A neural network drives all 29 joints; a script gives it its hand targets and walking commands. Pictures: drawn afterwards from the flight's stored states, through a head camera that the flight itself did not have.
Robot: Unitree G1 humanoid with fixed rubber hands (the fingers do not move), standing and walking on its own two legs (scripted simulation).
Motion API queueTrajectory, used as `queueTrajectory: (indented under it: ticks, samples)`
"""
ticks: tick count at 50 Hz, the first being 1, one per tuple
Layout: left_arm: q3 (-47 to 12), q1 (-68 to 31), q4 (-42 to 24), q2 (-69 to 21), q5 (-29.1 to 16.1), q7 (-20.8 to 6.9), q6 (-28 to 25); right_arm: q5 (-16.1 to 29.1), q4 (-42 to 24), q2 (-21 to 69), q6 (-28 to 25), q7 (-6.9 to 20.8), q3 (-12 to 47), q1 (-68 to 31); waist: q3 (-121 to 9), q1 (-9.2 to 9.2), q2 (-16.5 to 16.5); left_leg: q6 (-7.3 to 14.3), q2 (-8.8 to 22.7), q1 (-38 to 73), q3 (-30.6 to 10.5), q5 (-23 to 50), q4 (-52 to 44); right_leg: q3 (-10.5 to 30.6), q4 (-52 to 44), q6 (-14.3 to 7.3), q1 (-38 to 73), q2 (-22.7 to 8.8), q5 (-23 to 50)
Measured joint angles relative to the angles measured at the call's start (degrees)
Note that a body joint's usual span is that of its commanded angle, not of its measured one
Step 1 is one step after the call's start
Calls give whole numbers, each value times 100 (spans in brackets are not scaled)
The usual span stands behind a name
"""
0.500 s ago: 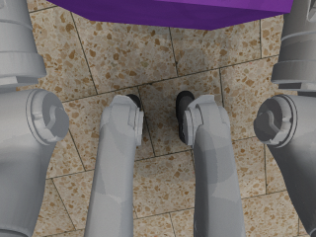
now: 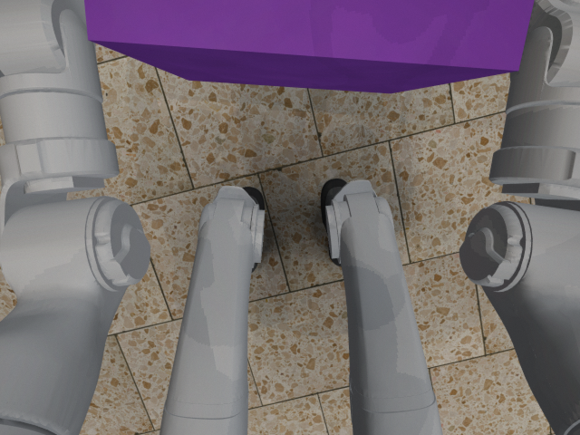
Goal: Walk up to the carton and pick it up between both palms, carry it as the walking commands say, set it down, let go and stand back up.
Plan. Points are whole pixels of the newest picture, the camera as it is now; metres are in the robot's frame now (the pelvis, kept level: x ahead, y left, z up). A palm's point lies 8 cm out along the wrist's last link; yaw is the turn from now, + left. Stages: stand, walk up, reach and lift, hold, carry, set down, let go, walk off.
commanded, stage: reach and lift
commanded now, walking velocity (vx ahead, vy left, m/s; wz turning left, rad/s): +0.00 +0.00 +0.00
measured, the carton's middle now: out of the picture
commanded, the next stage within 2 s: none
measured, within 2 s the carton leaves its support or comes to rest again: neither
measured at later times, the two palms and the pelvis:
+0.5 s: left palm out of the picture +0.54 +0.19 -0.01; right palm out of the picture +0.53 -0.20 -0.04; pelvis +0.00 -0.02 +0.05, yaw +1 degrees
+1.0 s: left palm out of the picture +0.50 +0.18 +0.05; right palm out of the picture +0.49 -0.20 +0.04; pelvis +0.01 +0.01 +0.12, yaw -1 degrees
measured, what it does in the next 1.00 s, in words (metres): rises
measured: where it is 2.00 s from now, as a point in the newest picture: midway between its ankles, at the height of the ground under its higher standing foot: (293, 242)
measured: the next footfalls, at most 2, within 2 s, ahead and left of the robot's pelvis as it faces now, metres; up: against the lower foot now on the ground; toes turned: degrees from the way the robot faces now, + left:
none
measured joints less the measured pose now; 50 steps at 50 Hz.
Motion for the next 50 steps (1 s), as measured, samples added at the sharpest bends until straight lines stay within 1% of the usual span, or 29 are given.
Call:
queueTrajectory:
  ticks: [7,11,15,18,21,24,26,30,33,36,46,50]
  samples:
    - [104,371,-211,-108,-21,-3,-55,-24,-14,-5,14,8,198,102,1,32,-129,-60,42,365,46,76,-358,100,-263,-58,281,55,95]
    - [72,453,-245,-51,-66,-21,-23,-12,-34,41,-5,-68,302,182,2,65,-212,-125,48,561,4,123,-535,88,-407,-118,449,69,145]
    - [15,464,-202,22,-77,-48,24,-18,-16,105,-29,-121,320,256,1,92,-191,-182,30,760,-88,174,-702,26,-574,-173,655,54,186]
    - [78,441,-90,42,-38,-151,14,-48,-79,192,-19,-185,302,357,0,107,-156,-202,11,931,-141,218,-855,0,-722,-196,834,38,216]
    - [110,476,-32,54,-8,-238,-16,-85,-167,267,-8,-261,326,472,-1,117,-91,-196,-2,1112,-175,255,-1007,-8,-880,-196,1026,26,242]
    - [143,560,-27,20,7,-293,-68,-114,-278,311,1,-286,348,608,-4,131,-17,-172,-17,1301,-182,290,-1166,12,-1040,-175,1228,11,262]
    - [191,598,26,2,24,-380,-90,-151,-236,353,-16,-281,331,646,-8,130,5,-145,-23,1424,-174,307,-1258,36,-1132,-153,1356,6,271]
    - [140,771,-27,-20,19,-399,-116,-187,-312,401,-34,-279,375,832,-8,127,5,-94,-21,1665,-164,345,-1461,81,-1359,-104,1617,6,307]
    - [-24,988,-236,-61,-11,-334,-120,-136,-513,390,-28,-289,452,1072,-2,133,12,-48,-16,1858,-185,366,-1598,85,-1551,-67,1843,9,337]
    - [-146,1200,-355,-131,-72,-237,-123,-51,-562,409,-78,-269,422,1290,-4,127,3,-3,-15,2099,-203,380,-1736,92,-1738,-32,2115,6,357]
    - [-346,1799,-423,-513,-3,86,-293,-84,-346,358,-253,176,253,1757,-17,69,84,110,-9,2903,-271,462,-2220,105,-2366,44,3006,-7,463]
    - [-348,2035,-508,-634,23,149,-308,-75,-271,340,-321,256,290,1915,-19,78,59,117,9,3214,-240,517,-2467,170,-2583,40,3293,2,522]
